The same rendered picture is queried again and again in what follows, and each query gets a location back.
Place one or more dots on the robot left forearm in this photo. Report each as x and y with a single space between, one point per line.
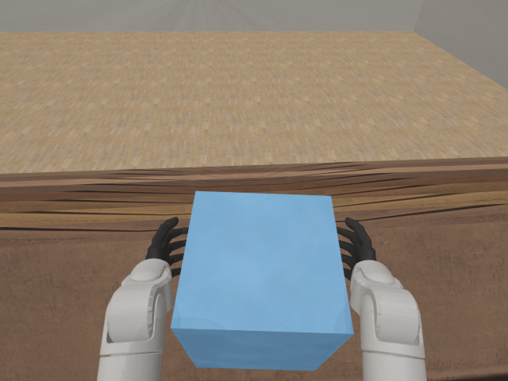
134 326

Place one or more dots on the carton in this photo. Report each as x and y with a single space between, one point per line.
262 282

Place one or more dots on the right robot hand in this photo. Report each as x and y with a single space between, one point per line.
361 250

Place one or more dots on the left robot hand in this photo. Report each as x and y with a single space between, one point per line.
161 248

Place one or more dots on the robot right forearm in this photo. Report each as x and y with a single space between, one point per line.
390 325

